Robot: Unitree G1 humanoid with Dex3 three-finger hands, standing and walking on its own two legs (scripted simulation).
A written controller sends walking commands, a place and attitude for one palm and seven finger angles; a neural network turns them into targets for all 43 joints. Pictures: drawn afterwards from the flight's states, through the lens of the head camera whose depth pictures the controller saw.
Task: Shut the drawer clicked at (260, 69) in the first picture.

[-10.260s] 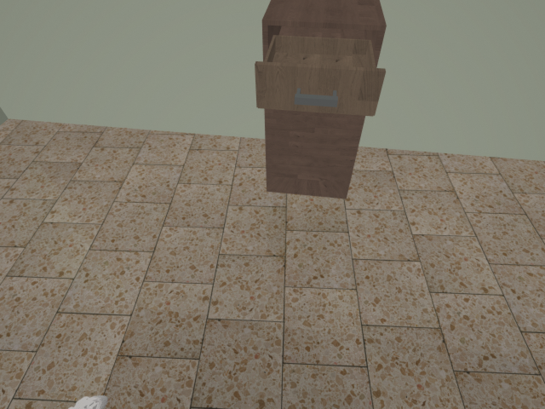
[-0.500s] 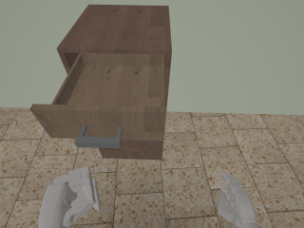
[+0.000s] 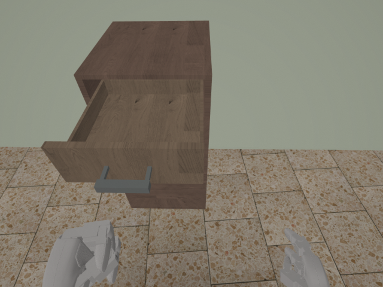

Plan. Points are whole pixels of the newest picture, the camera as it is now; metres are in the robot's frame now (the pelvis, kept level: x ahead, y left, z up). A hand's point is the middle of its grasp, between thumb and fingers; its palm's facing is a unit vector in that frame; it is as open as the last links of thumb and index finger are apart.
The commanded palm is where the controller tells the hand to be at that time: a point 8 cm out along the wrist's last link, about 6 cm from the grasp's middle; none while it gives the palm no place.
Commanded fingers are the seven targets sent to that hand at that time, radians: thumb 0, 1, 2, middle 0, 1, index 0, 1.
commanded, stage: raise the hand and make a fist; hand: left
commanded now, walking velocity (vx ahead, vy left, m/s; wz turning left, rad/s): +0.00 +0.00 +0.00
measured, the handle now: (125, 178) +0.35 +0.19 +0.03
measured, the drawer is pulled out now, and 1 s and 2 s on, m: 0.28 0.28 0.28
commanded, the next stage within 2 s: bring the fist close to the handle in 0.18 s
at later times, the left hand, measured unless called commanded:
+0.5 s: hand (115, 252) +0.16 +0.14 +0.10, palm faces +0.06 -1.00 -0.04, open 3.3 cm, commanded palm +0.13 +0.19 +0.10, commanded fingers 0.00 0.90 0.90 -1.40 -1.60 -1.40 -1.60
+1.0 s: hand (135, 237) +0.20 +0.12 +0.05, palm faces +0.03 -1.00 -0.03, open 3.3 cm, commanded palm +0.18 +0.18 +0.05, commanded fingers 0.00 0.90 0.90 -1.40 -1.60 -1.40 -1.60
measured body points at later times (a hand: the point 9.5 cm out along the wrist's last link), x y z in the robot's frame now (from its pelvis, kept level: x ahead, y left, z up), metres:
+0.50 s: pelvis +0.00 -0.01 +0.00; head +0.01 -0.02 +0.45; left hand +0.15 +0.19 +0.10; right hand +0.19 -0.23 -0.06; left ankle -0.02 +0.11 -0.69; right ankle +0.00 -0.11 -0.69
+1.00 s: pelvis -0.01 +0.00 -0.02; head +0.04 -0.01 +0.43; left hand +0.20 +0.18 +0.06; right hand +0.17 -0.23 -0.09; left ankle -0.02 +0.11 -0.69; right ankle +0.00 -0.11 -0.69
